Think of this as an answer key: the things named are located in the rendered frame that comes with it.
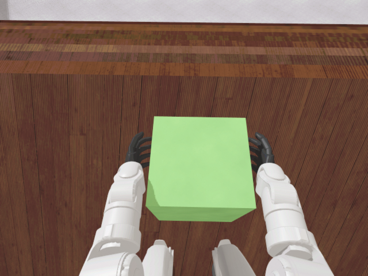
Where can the robot left upper arm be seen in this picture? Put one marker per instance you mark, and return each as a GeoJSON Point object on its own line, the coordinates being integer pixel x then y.
{"type": "Point", "coordinates": [121, 264]}

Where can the robot right hand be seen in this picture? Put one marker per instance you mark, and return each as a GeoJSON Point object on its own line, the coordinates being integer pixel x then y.
{"type": "Point", "coordinates": [264, 151]}

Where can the robot right upper arm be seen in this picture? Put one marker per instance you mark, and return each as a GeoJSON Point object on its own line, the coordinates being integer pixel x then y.
{"type": "Point", "coordinates": [285, 265]}

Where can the robot left shin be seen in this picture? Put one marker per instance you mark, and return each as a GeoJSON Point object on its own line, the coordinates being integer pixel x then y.
{"type": "Point", "coordinates": [159, 242]}

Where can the robot left hand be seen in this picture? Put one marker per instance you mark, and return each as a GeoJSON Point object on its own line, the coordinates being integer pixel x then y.
{"type": "Point", "coordinates": [134, 149]}

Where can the left robot forearm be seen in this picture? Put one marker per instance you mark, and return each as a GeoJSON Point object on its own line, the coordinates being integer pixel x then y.
{"type": "Point", "coordinates": [119, 231]}

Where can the right robot forearm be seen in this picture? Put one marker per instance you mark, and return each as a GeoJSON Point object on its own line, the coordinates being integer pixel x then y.
{"type": "Point", "coordinates": [287, 233]}

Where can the left robot thigh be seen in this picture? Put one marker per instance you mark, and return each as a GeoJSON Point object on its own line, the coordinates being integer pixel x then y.
{"type": "Point", "coordinates": [158, 261]}

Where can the carton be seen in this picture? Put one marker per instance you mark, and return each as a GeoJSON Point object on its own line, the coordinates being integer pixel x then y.
{"type": "Point", "coordinates": [200, 169]}

